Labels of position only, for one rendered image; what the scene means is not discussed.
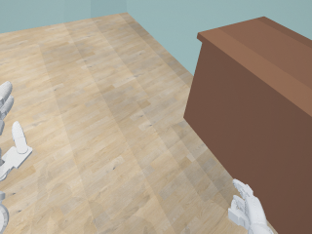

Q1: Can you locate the robot left hand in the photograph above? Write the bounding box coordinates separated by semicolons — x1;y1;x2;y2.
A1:
0;81;33;181

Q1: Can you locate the robot right hand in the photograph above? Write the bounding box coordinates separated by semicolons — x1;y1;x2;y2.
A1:
228;178;267;230

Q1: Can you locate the robot right forearm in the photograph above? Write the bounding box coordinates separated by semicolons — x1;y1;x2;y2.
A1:
248;223;274;234

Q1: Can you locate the robot left forearm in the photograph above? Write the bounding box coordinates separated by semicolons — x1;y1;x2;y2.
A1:
0;191;10;234

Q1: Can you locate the counter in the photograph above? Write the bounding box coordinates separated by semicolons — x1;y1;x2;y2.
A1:
183;17;312;234

